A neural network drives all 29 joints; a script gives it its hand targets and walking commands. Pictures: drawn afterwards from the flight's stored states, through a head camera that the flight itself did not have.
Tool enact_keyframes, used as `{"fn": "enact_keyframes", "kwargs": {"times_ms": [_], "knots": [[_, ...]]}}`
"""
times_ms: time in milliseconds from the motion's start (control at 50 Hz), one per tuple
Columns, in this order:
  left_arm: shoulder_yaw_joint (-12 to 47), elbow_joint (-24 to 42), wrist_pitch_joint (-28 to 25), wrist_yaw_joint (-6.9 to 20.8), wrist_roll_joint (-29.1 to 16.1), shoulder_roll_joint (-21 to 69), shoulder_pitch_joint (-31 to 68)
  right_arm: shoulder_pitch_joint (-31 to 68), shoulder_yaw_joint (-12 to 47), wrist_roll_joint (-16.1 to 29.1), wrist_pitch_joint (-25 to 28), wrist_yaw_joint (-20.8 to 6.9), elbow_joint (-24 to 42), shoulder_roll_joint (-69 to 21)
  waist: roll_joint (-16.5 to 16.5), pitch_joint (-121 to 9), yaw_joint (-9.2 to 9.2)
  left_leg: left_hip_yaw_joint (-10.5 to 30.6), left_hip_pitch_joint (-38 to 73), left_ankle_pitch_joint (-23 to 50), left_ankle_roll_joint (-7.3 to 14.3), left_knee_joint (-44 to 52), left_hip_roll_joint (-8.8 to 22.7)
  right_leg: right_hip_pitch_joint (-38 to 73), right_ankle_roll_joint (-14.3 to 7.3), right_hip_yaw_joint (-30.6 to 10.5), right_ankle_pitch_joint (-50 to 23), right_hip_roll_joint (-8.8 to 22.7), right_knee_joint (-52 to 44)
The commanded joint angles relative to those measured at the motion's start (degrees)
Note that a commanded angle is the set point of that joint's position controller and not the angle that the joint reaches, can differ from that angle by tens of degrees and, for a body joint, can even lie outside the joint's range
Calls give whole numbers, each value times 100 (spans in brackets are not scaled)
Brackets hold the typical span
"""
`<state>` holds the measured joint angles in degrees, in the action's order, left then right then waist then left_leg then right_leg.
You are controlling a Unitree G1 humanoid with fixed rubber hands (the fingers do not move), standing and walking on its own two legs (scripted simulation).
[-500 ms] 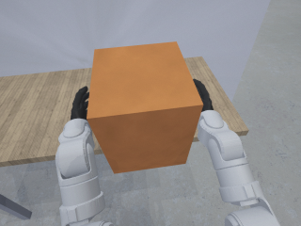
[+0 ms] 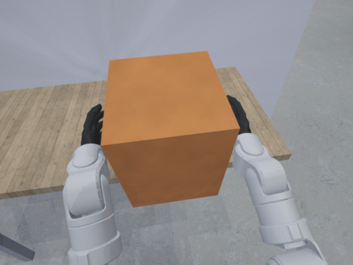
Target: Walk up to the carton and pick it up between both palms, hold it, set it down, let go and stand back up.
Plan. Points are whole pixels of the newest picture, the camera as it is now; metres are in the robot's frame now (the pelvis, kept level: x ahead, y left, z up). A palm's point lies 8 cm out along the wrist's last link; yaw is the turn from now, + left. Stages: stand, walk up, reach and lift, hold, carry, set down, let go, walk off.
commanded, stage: hold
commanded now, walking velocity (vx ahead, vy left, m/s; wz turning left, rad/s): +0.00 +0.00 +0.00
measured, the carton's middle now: (168, 133) +0.37 +0.00 +0.14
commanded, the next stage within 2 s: none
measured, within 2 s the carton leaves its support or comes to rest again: neither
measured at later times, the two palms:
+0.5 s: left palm (95, 145) +0.33 +0.14 +0.17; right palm (240, 132) +0.34 -0.15 +0.15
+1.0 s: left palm (96, 143) +0.34 +0.14 +0.17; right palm (241, 131) +0.34 -0.16 +0.15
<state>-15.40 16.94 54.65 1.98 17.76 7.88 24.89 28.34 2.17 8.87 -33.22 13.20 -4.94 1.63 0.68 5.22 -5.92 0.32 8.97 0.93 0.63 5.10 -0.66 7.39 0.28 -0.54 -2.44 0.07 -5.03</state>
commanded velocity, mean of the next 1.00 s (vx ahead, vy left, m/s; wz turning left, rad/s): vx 0.00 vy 0.00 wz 0.00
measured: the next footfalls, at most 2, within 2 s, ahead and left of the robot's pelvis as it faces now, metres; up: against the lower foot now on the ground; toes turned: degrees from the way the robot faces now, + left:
none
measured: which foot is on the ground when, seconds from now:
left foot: down 0.00-1.00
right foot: down 0.00-1.00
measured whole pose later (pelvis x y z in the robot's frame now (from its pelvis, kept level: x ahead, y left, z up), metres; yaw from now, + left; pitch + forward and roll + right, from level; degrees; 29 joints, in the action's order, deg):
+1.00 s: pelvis +0.00 +0.00 +0.00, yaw +0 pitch -5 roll +0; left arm -15.5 16.7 54.5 1.9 17.6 8.2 25.4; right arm 28.4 2.2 9.3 -32.9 13.4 -4.6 2.1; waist 0.6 5.4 -5.9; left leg -0.1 9.1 0.9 0.5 5.1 -0.4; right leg 7.5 0.1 -0.8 -2.4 -0.2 -5.0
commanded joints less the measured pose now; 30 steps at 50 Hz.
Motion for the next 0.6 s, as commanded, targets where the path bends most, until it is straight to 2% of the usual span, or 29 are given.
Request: {"fn": "enact_keyframes", "kwargs": {"times_ms": [0,20,60,100,120,160,220,260,280,300,360,400,440,480,500,520,540,580], "knots": [[2562,735,-309,883,-1140,1676,3261,3476,1726,528,422,-542,1651,-1887,154,-2746,2,-69,535,1835,-254,-221,12,958,285,26,-1256,-168,417],[2520,804,-305,879,-1152,1658,3270,3458,1760,493,409,-544,1630,-1859,-42,-2736,-12,-73,543,1779,-210,-195,41,987,298,46,-1246,-181,408],[2408,592,-257,908,-1121,1596,3188,3547,1805,523,385,-532,1620,-1883,-171,-2749,44,-81,490,1685,-130,-180,43,1028,323,48,-1315,-163,440],[2361,653,-269,924,-1061,1527,3301,3471,1669,487,366,-522,1463,-1836,-36,-2545,80,-106,312,1453,-142,-107,47,1041,313,3,-1048,-156,403],[2403,723,-289,915,-1084,1604,3353,3533,1697,518,387,-530,1570,-1933,-76,-2632,74,-106,394,1485,-145,-115,63,997,314,22,-1076,-154,416],[2427,715,-291,889,-1062,1660,3371,3572,1713,553,415,-537,1524,-1940,142,-2712,110,-136,423,1581,-117,-111,46,982,328,9,-1176,-125,450],[2433,832,-304,870,-1102,1710,3263,3614,1867,562,426,-535,1680,-1942,-59,-3024,83,-115,628,1913,-120,-152,23,1209,348,-12,-1575,-142,471],[2410,812,-287,896,-1099,1629,3209,3476,1922,560,405,-513,1670,-1921,-40,-2986,89,-152,549,1954,-146,-164,11,1367,347,-16,-1768,-137,496],[2365,832,-286,913,-1086,1591,3293,3459,1829,527,386,-508,1540,-1852,-49,-2819,21,-105,532,1917,-149,-133,11,1332,333,-50,-1682,-133,473],[2395,791,-265,937,-1085,1573,3300,3427,1791,513,401,-501,1474,-1859,15,-2677,57,-134,388,1847,-161,-96,7,1334,345,-39,-1595,-148,443],[2434,735,-283,958,-1140,1596,3254,3478,1799,545,384,-487,1541,-1924,-87,-2674,61,-138,339,1673,-108,-82,27,1284,344,-26,-1460,-107,429],[2372,808,-335,935,-1093,1650,3413,3586,1800,567,417,-482,1559,-2013,68,-2723,91,-146,194,1511,-86,-21,30,1373,355,-63,-1482,-82,466],[2451,833,-388,931,-1182,1609,3443,3580,1890,537,425,-475,1609,-2030,-97,-2884,54,-136,310,1605,-88,-51,12,1429,371,-17,-1621,-102,522],[2477,665,-416,935,-1176,1652,3470,3626,1853,539,438,-480,1586,-1982,40,-2902,43,-177,328,1485,-60,-51,28,1283,384,-20,-1406,-90,475],[2384,671,-428,943,-1154,1652,3451,3556,1798,482,410,-479,1492,-1962,-87,-2760,36,-139,309,1348,-62,-17,36,1237,364,17,-1222,-116,435],[2335,585,-432,951,-1136,1659,3468,3619,1745,424,419,-479,1480,-1991,-102,-2682,37,-135,201,1295,-41,-11,37,1220,353,17,-1157,-131,410],[2394,565,-451,949,-1140,1613,3475,3573,1704,413,427,-492,1459,-1992,23,-2771,39,-146,210,1312,-62,-32,50,1164,361,13,-1096,-114,401],[2349,525,-473,936,-1134,1626,3494,3579,1678,426,437,-519,1400,-1994,-90,-2723,40,-141,247,1247,-102,-49,48,1051,334,67,-931,-141,397]]}}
